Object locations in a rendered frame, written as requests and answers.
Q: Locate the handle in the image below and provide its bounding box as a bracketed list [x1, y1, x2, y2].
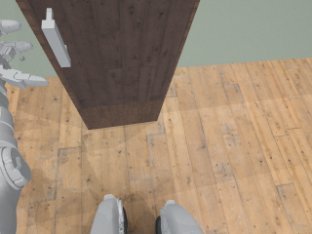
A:
[41, 8, 71, 67]

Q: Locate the cupboard door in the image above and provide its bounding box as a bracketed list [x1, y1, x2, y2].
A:
[23, 0, 196, 109]

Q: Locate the left robot shin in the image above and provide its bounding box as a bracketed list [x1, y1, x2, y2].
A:
[103, 194, 125, 234]

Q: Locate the robot left forearm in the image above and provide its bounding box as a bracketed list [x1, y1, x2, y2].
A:
[0, 82, 19, 150]

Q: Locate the left robot upper arm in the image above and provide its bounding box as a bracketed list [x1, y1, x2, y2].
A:
[0, 146, 32, 234]

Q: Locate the right robot shin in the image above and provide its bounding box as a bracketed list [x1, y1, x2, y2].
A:
[161, 200, 175, 234]

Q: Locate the left robot hand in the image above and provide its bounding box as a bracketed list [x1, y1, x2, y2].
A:
[0, 19, 49, 89]

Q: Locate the robot shin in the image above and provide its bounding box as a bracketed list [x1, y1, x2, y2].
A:
[103, 194, 125, 234]
[161, 200, 175, 234]

